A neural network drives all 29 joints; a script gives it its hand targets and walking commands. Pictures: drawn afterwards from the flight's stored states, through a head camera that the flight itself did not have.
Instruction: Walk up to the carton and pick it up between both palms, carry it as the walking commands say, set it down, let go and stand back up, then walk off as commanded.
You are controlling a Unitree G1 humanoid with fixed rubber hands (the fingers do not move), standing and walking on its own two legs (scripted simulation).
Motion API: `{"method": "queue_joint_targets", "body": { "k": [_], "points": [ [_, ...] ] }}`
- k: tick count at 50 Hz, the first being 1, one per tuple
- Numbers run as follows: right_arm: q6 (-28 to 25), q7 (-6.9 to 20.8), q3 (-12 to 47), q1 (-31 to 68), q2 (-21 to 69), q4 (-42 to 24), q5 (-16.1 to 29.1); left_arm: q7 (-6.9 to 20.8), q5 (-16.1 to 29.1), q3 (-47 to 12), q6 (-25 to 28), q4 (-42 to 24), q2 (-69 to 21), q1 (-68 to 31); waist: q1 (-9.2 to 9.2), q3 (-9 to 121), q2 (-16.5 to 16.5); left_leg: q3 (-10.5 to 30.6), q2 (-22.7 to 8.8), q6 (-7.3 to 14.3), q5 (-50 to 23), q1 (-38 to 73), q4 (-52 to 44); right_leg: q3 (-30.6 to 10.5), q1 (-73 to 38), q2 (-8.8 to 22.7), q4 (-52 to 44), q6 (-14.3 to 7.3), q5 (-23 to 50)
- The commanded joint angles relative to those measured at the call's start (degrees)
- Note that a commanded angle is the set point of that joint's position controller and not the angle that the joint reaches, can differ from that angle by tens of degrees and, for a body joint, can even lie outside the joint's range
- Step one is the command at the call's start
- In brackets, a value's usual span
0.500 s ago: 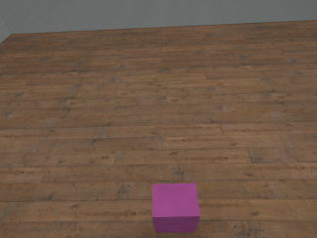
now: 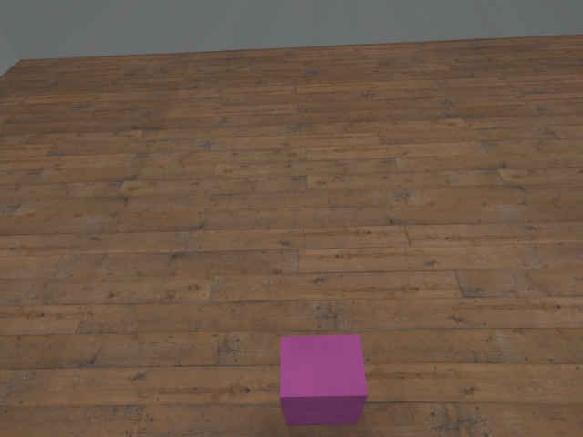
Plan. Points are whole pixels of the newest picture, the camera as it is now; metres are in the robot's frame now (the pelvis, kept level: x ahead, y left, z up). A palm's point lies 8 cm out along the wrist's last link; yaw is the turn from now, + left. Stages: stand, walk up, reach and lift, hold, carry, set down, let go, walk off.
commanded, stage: reach and lift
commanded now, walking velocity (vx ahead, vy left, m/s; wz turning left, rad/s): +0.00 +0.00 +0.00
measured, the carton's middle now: (320, 382) +0.40 -0.02 -0.63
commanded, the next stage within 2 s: none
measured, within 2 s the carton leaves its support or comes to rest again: neither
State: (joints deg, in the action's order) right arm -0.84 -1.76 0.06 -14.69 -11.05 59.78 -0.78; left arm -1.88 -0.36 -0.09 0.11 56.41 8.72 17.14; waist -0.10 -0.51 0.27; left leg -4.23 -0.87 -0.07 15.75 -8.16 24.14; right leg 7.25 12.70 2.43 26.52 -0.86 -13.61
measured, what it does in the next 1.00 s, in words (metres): lowers itself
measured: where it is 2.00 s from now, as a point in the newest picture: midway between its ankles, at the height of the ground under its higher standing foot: outside the picture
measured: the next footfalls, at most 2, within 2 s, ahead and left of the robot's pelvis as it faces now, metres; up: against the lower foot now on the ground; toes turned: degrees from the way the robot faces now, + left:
none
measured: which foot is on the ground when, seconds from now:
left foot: down 0.00-1.00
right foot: down 0.00-1.00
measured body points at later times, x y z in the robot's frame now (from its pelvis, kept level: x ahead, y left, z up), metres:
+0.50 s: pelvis -0.04 +0.01 -0.04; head +0.09 +0.01 +0.39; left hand +0.14 +0.21 -0.18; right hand +0.15 -0.20 -0.18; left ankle -0.03 +0.12 -0.74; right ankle +0.01 -0.11 -0.74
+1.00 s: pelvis -0.13 -0.03 -0.10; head +0.12 -0.05 +0.27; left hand +0.28 +0.20 -0.21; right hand +0.28 -0.20 -0.24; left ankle -0.03 +0.11 -0.74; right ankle +0.01 -0.11 -0.74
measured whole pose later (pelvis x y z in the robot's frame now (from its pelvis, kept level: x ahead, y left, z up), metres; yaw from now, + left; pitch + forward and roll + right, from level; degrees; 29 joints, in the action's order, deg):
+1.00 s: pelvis -0.13 -0.03 -0.10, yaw +2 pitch +17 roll +1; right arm 18.5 -3.8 -4.2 42.9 -11.6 42.4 -1.4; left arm -2.8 4.1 9.9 -16.5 47.5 14.4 -45.4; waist -0.1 -16.8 2.0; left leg -0.7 -2.1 -0.7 19.2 -60.3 62.4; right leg 6.2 62.9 2.4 61.0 -0.9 -15.8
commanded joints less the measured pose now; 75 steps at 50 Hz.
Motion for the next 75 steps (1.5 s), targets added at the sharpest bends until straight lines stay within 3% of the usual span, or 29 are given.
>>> {"method": "queue_joint_targets", "body": {
  "k": [1, 3, 4, 5, 8, 12, 19, 20, 23, 24, 28, 30, 34, 37, 39, 41, 43, 48, 51, 55, 59, 62, 64, 67, 68, 69, 72, 73, 75],
  "points": [
    [11.8, 0.2, 0.7, 25.6, -10.7, -33.8, 4.7, 0.4, 3.5, -0.7, -11.0, -29.3, 8.9, -28.5, -2.28, -0.9, -3.8, 0.0, -0.2, 1.9, 12.2, -21.0, 6.0, -4.5, 7.5, -0.6, 3.0, -0.4, -11.3],
    [18.7, 0.6, -2.3, 22.4, -12.2, -31.4, 3.7, 0.8, 4.3, 2.0, -17.6, -26.9, 9.8, -26.6, -3.16, -1.6, -0.3, 0.3, -0.3, 1.8, 10.9, -24.2, 6.5, -5.5, 4.3, -1.0, 4.9, -0.6, -8.5],
    [21.2, 0.9, -3.1, 19.6, -12.3, -30.5, 3.2, 1.2, 5.3, 1.9, -20.1, -25.8, 10.9, -23.3, -1.16, 0.0, 0.7, 0.2, 0.0, 1.0, 7.1, -24.9, 7.5, -6.4, 1.2, -1.7, 6.9, -0.7, -4.1],
    [24.1, 1.7, -3.7, 15.9, -12.2, -28.9, 2.5, 0.8, 5.4, 1.2, -23.0, -24.6, 10.5, -20.2, -1.28, -0.3, 3.0, 1.3, -0.8, 0.8, 7.9, -25.9, 6.8, -6.6, -0.3, -2.6, 8.4, -1.0, -2.0],
    [27.5, 2.9, -4.4, 5.3, -7.7, -24.1, 2.4, 0.8, 2.9, 2.2, -26.0, -23.5, 8.0, -13.2, -1.58, 1.4, 4.1, 3.2, -0.7, 0.7, -1.0, -28.0, 5.7, -6.5, -3.2, -3.1, 9.9, -1.3, 8.4],
    [21.3, 4.7, -7.6, 10.9, -9.8, -29.9, -3.0, 1.0, -0.5, 1.7, -21.5, -24.9, 1.9, -11.3, 0.16, 9.0, 5.0, 5.8, 0.9, 0.0, -24.1, -23.0, 11.6, -6.7, 5.8, -5.0, 13.1, -1.1, 19.2],
    [8.9, 4.8, -9.7, 20.3, -10.1, -28.7, -4.6, -0.3, 1.1, 6.9, -9.8, -27.9, 1.5, -22.8, -2.34, 24.6, 2.3, 8.6, 0.3, -1.5, -34.6, -22.0, 22.0, -6.9, 18.6, -4.9, 20.7, -0.2, 22.3],
    [8.0, 4.7, -10.8, 21.8, -10.9, -30.2, -3.7, -0.5, 1.3, 7.2, -9.0, -29.9, 2.4, -24.2, -2.35, 29.0, 0.6, 8.2, -0.1, -1.4, -33.7, -19.8, 23.0, -6.2, 19.0, -5.2, 21.4, 0.7, 20.9],
    [6.9, 3.6, -12.0, 27.1, -10.3, -30.8, -3.0, -2.4, 0.0, 7.9, -8.1, -34.9, 4.1, -31.5, -2.16, 33.0, 4.1, 7.9, -0.3, -2.6, -26.9, -19.5, 23.5, -6.0, 22.6, -4.4, 21.9, 1.1, 15.7],
    [7.2, 3.8, -12.2, 31.8, -10.2, -31.5, -2.0, -2.8, 0.1, 8.1, -8.5, -36.4, 3.7, -34.9, -1.93, 33.2, 6.1, 7.9, -0.2, -2.7, -21.2, -18.9, 23.2, -5.9, 24.9, -4.1, 22.2, 0.8, 10.4],
    [10.6, 3.6, -11.3, 41.3, -11.6, -28.5, -1.4, -3.7, 1.6, 7.9, -12.0, -34.0, 3.5, -42.4, -2.16, 24.2, 4.4, 6.3, 0.6, -2.0, 4.2, -30.5, 21.3, -6.0, 26.3, -3.4, 23.6, 0.5, -4.5],
    [12.7, 3.8, -9.2, 48.3, -10.5, -28.9, -0.2, -3.6, 2.0, 9.1, -13.9, -30.0, 5.0, -46.6, 0.15, 17.7, 2.9, 4.8, 0.9, -0.3, 15.5, -37.9, 20.9, -6.6, 25.9, -2.7, 23.2, 1.1, -14.5],
    [17.6, 3.4, -8.9, 55.4, -10.9, -22.6, -0.5, -3.3, 2.1, 11.1, -18.6, -18.8, 5.7, -51.6, 0.92, 10.5, 3.2, 4.7, 0.6, 0.3, 22.0, -46.1, 21.0, -5.9, 27.4, -3.3, 25.2, 1.1, -22.1],
    [20.1, 1.7, -7.5, 60.7, -9.3, -21.3, -0.7, -1.8, 2.3, 15.8, -19.3, -10.4, 10.7, -57.8, 1.70, 11.9, -3.3, 2.3, 1.1, 0.6, 17.2, -50.4, 26.6, -11.2, 26.5, -1.8, 22.6, 2.1, -30.3],
    [20.2, 0.6, -8.8, 65.3, -10.2, -20.8, -0.8, -0.9, 3.3, 15.9, -19.0, -8.5, 11.6, -63.3, 1.12, 13.1, -4.1, 2.4, 1.0, 0.7, 16.7, -52.1, 28.6, -11.9, 26.9, -1.2, 23.5, 2.8, -31.0],
    [19.5, -0.5, -9.8, 69.5, -9.5, -21.5, -0.8, -0.1, 3.8, 16.4, -17.2, -9.3, 11.2, -68.7, 0.85, 17.2, -3.6, 2.3, 0.9, 0.2, 13.9, -54.6, 30.7, -13.1, 26.7, -1.0, 24.8, 3.4, -26.6],
    [18.1, -2.3, -10.2, 75.8, -8.6, -23.8, 0.5, 0.2, 4.1, 18.1, -13.9, -14.5, 15.0, -79.3, 2.84, 24.9, -4.8, 2.2, 1.5, 1.1, 10.9, -55.4, 32.0, -14.0, 24.2, -1.4, 27.1, 4.4, -20.5],
    [15.7, -5.2, -13.3, 90.4, -12.8, -32.0, 4.4, -1.0, 7.2, 15.8, -11.0, -18.8, 19.1, -93.0, 0.28, 53.2, -3.2, 2.4, 2.6, 2.0, 1.0, -49.3, 33.3, -9.8, 16.7, -3.7, 32.5, 3.9, 2.5],
    [17.1, -6.9, -10.4, 89.3, -15.8, -31.6, 5.8, -2.3, 9.9, 13.5, -12.0, -17.0, 22.6, -91.5, 0.94, 66.7, -3.1, 2.0, 3.2, 1.6, 3.5, -44.7, 32.7, -10.1, 7.0, -3.2, 32.1, 3.0, -1.7],
    [14.3, -7.4, -9.9, 89.4, -13.8, -23.6, 5.7, -1.8, 8.0, 14.1, -9.8, -9.4, 19.9, -88.0, 3.22, 62.3, -1.8, 0.5, 4.4, 0.9, -2.0, -53.9, 34.6, -9.9, 12.7, -3.3, 34.6, 2.5, 9.8],
    [9.5, -6.3, -10.6, 86.4, -9.8, -18.5, 4.4, -0.4, 6.3, 15.5, -5.6, -1.2, 14.5, -81.9, 2.51, 55.0, -4.1, 1.7, 5.2, 0.6, -8.1, -67.0, 36.3, -11.0, 15.9, -3.2, 36.9, 2.3, 25.9],
    [6.9, -5.3, -12.6, 86.3, -7.4, -12.3, 3.1, 0.4, 4.2, 17.3, -2.6, 1.3, 15.1, -85.1, 2.38, 46.4, -5.1, 2.6, 5.0, 0.9, -7.3, -76.5, 36.5, -11.8, 24.3, -2.8, 37.5, 2.6, 28.1],
    [5.9, -4.8, -13.3, 87.9, -6.0, -14.5, 3.7, 0.8, 4.5, 18.6, -0.9, -0.2, 15.6, -84.4, 3.34, 49.1, -4.9, 2.8, 5.6, 0.9, -8.6, -78.3, 36.2, -12.9, 21.2, -2.8, 37.9, 2.6, 32.4],
    [5.6, -3.8, -15.2, 88.3, -7.7, -10.5, 2.4, 0.2, 2.5, 19.6, -0.9, -1.2, 16.7, -86.2, 2.52, 49.4, -3.3, 2.9, 5.6, 0.3, -7.1, -76.7, 35.6, -12.2, 25.6, -3.3, 37.1, 2.4, 27.0],
    [5.7, -3.3, -17.3, 86.1, -9.1, -7.7, 2.2, -0.1, 1.8, 18.4, -1.4, -1.7, 14.9, -86.5, 1.01, 50.1, 0.3, 3.3, 5.0, -0.4, -7.5, -74.2, 35.0, -11.4, 28.7, -3.6, 37.0, 1.7, 24.0],
    [5.7, -2.7, -17.8, 87.6, -8.2, -7.9, 1.6, -0.2, 1.9, 18.7, -1.2, -4.5, 15.8, -89.9, 0.71, 50.9, -1.0, 3.8, 4.8, -0.4, -7.8, -73.4, 34.3, -10.6, 32.8, -4.2, 35.8, 1.9, 21.4],
    [4.1, -2.0, -19.2, 91.5, -11.8, -13.9, 1.6, -1.3, 3.0, 18.1, -0.8, -12.0, 15.5, -92.6, -1.31, 60.4, -0.4, 4.2, 4.9, -0.8, -11.6, -69.4, 37.5, -10.5, 30.5, -4.7, 38.7, 1.2, 25.6],
    [3.4, -1.7, -20.0, 92.8, -13.2, -15.4, 2.6, -1.8, 3.8, 16.4, -0.7, -16.1, 14.5, -95.0, -1.68, 63.9, 2.3, 4.8, 4.9, -0.9, -14.3, -66.3, 37.8, -10.5, 32.2, -4.7, 39.2, 0.2, 26.7],
    [1.9, -0.9, -19.5, 92.2, -16.6, -21.5, 3.4, -2.4, 6.6, 13.8, -0.3, -22.0, 12.6, -93.8, -3.23, 77.0, 3.0, 6.3, 4.7, -1.3, -25.6, -55.5, 40.2, -9.0, 31.3, -5.0, 41.2, -0.5, 32.6]
  ]
}}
